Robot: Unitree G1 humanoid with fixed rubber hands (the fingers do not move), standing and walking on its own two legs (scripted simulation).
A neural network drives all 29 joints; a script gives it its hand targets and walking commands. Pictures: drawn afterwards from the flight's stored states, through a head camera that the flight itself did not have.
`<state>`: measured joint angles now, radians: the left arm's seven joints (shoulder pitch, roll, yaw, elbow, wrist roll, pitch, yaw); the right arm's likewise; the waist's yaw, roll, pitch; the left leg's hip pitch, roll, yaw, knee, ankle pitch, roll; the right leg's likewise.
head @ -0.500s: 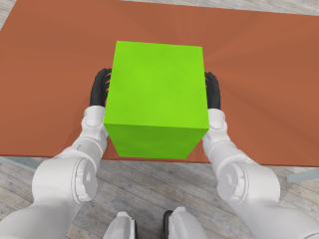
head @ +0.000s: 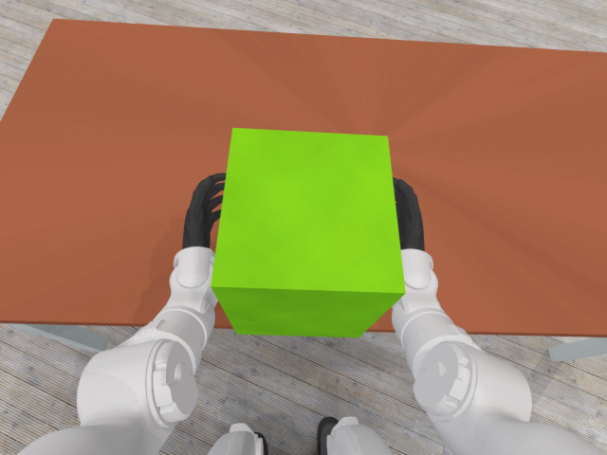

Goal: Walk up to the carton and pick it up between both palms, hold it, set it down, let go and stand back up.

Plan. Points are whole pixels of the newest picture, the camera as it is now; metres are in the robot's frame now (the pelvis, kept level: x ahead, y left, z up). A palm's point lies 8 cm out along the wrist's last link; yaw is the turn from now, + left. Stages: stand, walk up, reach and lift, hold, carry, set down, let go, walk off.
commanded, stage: reach and lift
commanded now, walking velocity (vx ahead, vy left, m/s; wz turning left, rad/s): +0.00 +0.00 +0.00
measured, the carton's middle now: (303, 246) +0.39 -0.02 -0.04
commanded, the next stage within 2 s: none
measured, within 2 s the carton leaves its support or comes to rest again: leaves its support in 1.74 s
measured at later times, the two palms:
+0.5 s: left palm (200, 235) +0.40 +0.13 -0.02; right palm (406, 238) +0.39 -0.16 -0.02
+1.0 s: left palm (200, 236) +0.40 +0.13 -0.02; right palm (406, 238) +0.39 -0.16 -0.02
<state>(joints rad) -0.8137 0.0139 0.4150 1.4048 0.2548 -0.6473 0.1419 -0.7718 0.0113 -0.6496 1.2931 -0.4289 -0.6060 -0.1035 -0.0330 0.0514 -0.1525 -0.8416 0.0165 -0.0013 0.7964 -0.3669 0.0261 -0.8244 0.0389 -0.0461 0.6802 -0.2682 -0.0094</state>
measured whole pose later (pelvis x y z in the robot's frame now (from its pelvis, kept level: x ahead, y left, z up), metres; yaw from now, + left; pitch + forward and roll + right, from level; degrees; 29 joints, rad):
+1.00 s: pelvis -0.01 -0.01 -0.01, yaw +1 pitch +27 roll -3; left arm -0.90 0.06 0.38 1.52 0.19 -0.69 0.12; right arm -0.82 0.00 -0.64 1.37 -0.42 -0.67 -0.15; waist -0.04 0.04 -0.20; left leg -0.95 0.01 -0.02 0.81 -0.34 0.01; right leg -0.93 0.03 -0.07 0.71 -0.26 -0.02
